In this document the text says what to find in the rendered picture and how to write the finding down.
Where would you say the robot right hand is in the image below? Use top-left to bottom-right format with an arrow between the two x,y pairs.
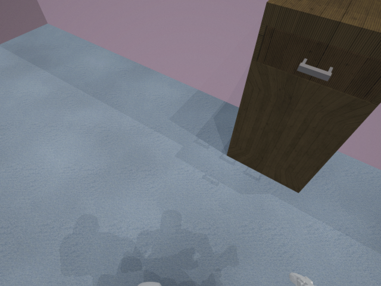
289,273 -> 315,286

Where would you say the drawer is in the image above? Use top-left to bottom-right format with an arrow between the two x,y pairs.
258,26 -> 381,102

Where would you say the handle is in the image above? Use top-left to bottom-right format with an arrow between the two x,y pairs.
297,58 -> 333,81

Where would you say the cabinet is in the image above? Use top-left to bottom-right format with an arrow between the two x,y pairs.
227,0 -> 381,193

